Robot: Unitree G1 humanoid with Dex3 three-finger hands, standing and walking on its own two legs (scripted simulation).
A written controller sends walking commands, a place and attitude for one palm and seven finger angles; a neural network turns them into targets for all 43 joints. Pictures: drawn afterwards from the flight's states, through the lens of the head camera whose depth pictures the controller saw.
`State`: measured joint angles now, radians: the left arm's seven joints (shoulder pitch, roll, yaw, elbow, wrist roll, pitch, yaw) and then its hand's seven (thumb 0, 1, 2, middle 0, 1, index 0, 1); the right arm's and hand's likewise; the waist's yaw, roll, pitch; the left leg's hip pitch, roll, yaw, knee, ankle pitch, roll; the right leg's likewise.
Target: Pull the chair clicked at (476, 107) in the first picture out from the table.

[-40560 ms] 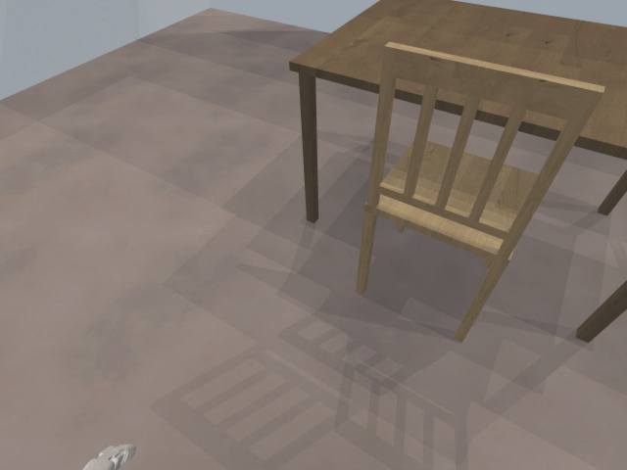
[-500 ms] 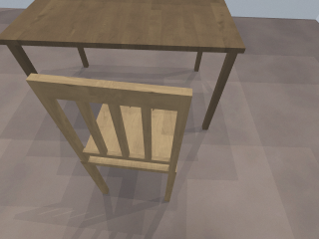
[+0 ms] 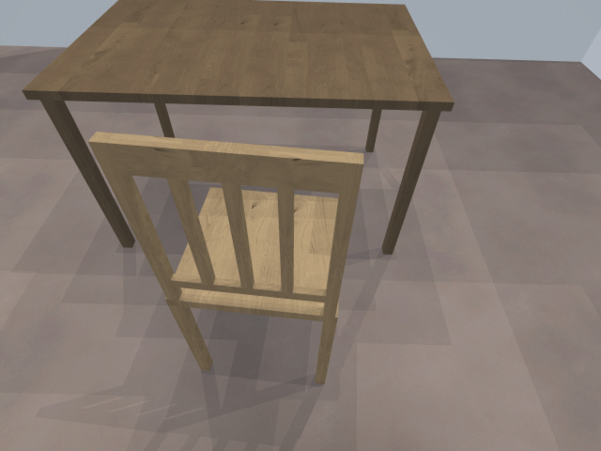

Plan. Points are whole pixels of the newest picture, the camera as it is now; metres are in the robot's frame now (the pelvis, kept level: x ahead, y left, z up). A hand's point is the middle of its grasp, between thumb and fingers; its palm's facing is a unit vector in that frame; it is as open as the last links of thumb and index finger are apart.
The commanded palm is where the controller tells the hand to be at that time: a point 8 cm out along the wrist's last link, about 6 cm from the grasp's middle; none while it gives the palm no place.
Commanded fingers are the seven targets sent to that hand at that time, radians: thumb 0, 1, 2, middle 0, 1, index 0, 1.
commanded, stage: come to a stop and stand still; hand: left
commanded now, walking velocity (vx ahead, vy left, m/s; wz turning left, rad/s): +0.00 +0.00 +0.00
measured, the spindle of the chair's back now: (240, 240) +0.49 +0.15 -0.06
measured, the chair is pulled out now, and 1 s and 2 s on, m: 0.30 0.30 0.30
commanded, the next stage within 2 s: look again from close up in 0.34 s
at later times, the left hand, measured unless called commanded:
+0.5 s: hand out of the picture -0.03 +0.17 -0.17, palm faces +0.01 -0.98 -0.20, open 7.4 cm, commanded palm none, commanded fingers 0.00 0.90 0.90 -0.20 -0.30 -0.20 -0.30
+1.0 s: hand out of the picture +0.00 +0.16 -0.17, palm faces +0.03 -0.98 -0.20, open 7.4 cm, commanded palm none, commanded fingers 0.00 0.90 0.90 -0.20 -0.30 -0.20 -0.30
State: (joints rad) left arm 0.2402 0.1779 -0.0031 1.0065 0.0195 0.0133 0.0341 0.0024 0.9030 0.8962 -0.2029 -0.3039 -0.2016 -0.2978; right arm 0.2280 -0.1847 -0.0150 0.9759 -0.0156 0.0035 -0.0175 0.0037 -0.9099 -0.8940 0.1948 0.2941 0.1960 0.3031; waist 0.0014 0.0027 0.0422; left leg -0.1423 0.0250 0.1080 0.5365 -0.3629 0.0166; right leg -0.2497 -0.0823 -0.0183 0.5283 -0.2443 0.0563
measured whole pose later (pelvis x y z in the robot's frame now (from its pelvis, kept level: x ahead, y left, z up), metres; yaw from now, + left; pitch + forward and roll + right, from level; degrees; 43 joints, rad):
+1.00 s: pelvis +0.00 -0.01 +0.01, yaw +0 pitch -2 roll +0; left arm 0.30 0.15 -0.01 1.09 0.02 -0.02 0.04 0.01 0.91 0.90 -0.20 -0.30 -0.20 -0.30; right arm 0.29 -0.15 0.01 1.11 0.00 -0.02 -0.02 0.00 -0.91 -0.89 0.19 0.29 0.20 0.30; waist 0.00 0.00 0.04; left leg -0.10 0.02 0.10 0.43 -0.30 0.00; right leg -0.22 -0.07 -0.02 0.46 -0.21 0.05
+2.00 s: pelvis +0.00 -0.01 +0.01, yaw +0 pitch -2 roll +0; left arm 0.34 0.12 -0.01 1.09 0.02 -0.01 0.04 0.00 0.90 0.90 -0.20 -0.30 -0.20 -0.30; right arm 0.32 -0.12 0.01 1.12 0.00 -0.02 -0.02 0.00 -0.91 -0.89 0.19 0.29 0.20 0.30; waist 0.01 0.00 0.03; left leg -0.09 0.02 0.10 0.42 -0.30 0.01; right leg -0.21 -0.07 -0.02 0.45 -0.21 0.05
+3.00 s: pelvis +0.00 -0.01 +0.01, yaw +0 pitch -1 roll +0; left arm 0.35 0.12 -0.01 1.09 0.02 -0.02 0.04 0.00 0.90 0.90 -0.20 -0.30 -0.20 -0.30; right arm 0.33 -0.11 0.01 1.13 0.00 -0.02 -0.02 0.00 -0.91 -0.89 0.19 0.29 0.20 0.30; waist 0.01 -0.01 0.03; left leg -0.10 0.03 0.11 0.43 -0.30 0.00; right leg -0.22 -0.06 -0.01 0.45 -0.20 0.04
